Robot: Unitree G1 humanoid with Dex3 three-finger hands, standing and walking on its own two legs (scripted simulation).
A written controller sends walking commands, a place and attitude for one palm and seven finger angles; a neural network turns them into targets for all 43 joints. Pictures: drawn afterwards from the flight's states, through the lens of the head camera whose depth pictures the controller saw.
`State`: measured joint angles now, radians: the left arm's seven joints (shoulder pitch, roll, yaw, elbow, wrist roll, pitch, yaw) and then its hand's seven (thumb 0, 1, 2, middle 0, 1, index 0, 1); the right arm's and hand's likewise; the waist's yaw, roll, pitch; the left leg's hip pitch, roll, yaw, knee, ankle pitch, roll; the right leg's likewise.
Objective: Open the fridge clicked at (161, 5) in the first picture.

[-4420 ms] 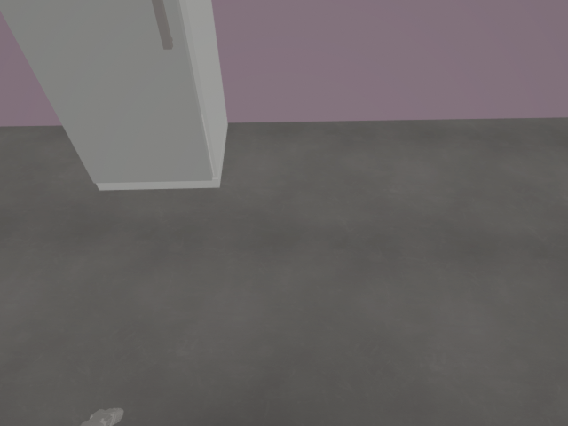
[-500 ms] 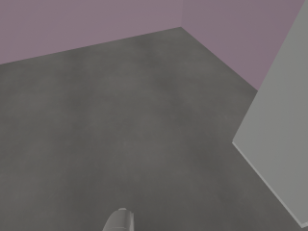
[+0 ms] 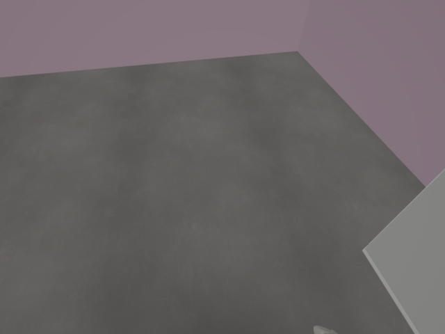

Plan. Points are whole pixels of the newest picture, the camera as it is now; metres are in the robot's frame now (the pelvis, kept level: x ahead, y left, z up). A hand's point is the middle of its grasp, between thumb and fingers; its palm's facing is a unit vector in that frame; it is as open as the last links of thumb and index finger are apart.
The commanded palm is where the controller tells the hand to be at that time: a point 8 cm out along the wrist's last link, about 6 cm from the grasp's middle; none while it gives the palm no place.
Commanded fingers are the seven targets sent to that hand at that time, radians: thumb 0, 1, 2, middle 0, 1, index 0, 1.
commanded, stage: turn to face it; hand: right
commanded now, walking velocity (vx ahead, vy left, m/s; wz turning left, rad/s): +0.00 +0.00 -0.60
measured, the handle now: out of the picture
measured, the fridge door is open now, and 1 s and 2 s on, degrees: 0 0 0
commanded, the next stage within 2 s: take the last steps up to it in 1.84 s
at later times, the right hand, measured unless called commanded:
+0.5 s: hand out of the picture +0.03 -0.27 -0.16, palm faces +0.31 +0.91 -0.27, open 7.4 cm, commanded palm none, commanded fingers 0.00 -0.90 -0.90 0.20 0.30 0.20 0.30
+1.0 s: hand out of the picture -0.07 -0.16 -0.15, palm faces +0.57 +0.78 -0.26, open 7.4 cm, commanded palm none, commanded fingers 0.00 -0.90 -0.90 0.20 0.30 0.20 0.30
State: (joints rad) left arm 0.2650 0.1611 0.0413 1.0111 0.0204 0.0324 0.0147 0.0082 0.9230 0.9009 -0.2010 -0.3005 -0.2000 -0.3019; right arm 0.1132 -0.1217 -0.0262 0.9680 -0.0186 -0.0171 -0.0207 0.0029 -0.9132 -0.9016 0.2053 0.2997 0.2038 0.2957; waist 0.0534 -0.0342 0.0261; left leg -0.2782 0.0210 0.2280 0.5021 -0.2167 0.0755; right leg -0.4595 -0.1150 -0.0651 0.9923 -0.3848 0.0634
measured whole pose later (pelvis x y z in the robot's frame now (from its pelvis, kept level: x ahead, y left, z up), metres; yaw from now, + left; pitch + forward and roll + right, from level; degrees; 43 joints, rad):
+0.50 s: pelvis +0.01 -0.03 +0.01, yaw -15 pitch +1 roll +2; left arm 0.25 0.19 0.06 0.96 0.03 0.02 0.00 0.01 0.90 0.90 -0.21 -0.30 -0.21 -0.30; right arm 0.16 -0.26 -0.10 0.95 -0.01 0.06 -0.02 0.01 -0.91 -0.90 0.20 0.30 0.20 0.29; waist 0.03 0.00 0.06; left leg -0.45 0.08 0.01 0.97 -0.41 -0.12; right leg -0.29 0.01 -0.01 0.47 -0.19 -0.05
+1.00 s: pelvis -0.02 +0.04 +0.01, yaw -35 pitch +0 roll -2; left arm 0.18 0.28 0.10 0.95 0.02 0.10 -0.03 0.01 0.91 0.90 -0.20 -0.30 -0.20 -0.30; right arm 0.23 -0.18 -0.03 0.90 -0.03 0.01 -0.02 0.01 -0.90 -0.90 0.21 0.30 0.21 0.30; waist 0.01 -0.01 0.08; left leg -0.22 0.14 0.24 0.52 -0.28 0.00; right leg -0.44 -0.06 -0.03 0.99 -0.40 0.09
